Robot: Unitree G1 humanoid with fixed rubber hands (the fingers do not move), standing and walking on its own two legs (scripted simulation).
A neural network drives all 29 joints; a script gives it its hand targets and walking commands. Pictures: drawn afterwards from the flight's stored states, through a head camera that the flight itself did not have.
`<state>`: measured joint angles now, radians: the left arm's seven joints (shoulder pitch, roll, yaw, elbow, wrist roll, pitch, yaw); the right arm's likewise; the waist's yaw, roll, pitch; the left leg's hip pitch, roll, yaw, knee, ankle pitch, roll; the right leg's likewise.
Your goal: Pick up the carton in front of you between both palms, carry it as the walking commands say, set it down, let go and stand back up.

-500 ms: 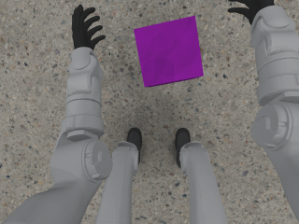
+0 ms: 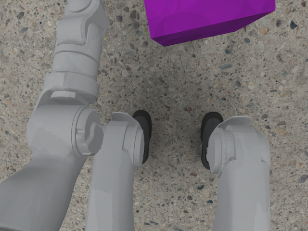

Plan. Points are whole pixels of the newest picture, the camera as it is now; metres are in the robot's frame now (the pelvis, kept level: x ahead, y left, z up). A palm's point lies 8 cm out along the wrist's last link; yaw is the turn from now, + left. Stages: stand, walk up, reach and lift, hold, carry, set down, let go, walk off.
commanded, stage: reach and lift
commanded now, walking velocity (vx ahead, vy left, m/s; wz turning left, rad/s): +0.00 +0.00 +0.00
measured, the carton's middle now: out of the picture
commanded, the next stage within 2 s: none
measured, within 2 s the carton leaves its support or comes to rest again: leaves its support in 1.04 s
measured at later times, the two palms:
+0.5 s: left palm out of the picture +0.57 +0.11 -0.22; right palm out of the picture +0.59 -0.23 -0.22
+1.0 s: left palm out of the picture +0.57 +0.09 -0.21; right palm out of the picture +0.58 -0.21 -0.22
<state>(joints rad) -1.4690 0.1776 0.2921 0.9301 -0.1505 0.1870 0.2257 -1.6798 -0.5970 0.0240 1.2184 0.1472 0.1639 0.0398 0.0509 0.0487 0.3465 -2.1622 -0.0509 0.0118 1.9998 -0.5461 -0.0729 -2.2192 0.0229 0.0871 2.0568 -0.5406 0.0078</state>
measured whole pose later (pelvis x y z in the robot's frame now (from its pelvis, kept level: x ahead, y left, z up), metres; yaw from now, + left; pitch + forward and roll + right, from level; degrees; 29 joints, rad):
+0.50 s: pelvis +0.01 +0.00 -0.04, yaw +0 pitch +35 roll +5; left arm -1.54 0.18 0.28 1.05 -0.14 0.10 0.20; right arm -1.73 -0.56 0.05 1.28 0.16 0.11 0.03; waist 0.03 0.06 0.48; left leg -2.18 -0.07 -0.01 2.18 -0.61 -0.10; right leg -2.24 0.01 0.07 2.24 -0.61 -0.01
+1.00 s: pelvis +0.01 -0.01 -0.05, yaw +1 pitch +35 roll +5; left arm -1.53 0.13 0.45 0.94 -0.02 0.23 0.17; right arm -1.68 -0.44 -0.04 1.14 0.03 0.25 0.06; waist -0.01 0.08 0.45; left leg -2.21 -0.10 -0.03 2.20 -0.61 -0.11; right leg -2.25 -0.01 0.04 2.26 -0.62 -0.03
